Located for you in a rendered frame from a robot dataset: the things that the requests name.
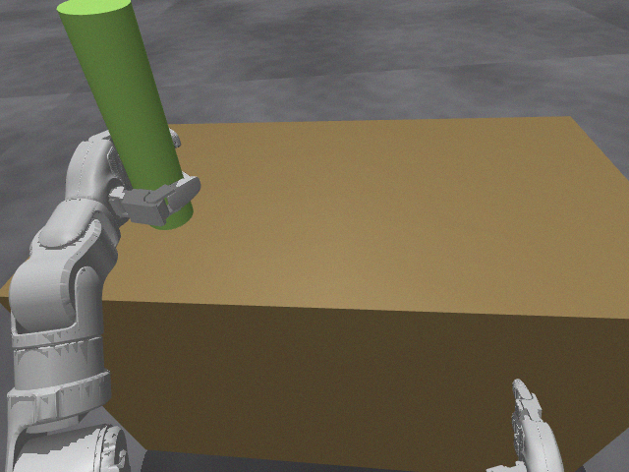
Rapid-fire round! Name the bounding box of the can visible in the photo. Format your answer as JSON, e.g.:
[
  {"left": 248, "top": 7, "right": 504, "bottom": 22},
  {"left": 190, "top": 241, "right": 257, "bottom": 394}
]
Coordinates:
[{"left": 57, "top": 0, "right": 194, "bottom": 230}]

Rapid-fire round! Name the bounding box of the left robot arm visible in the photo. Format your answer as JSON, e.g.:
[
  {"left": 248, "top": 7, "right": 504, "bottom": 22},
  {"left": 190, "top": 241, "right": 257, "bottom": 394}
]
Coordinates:
[{"left": 5, "top": 198, "right": 131, "bottom": 472}]

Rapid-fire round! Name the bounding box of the left robot hand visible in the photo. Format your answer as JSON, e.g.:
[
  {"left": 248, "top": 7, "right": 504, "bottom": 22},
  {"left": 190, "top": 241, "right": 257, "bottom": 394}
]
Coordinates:
[{"left": 65, "top": 128, "right": 201, "bottom": 228}]

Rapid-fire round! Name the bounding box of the right robot hand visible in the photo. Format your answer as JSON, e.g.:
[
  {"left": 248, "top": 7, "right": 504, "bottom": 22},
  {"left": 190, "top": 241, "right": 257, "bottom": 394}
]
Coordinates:
[{"left": 486, "top": 379, "right": 564, "bottom": 472}]

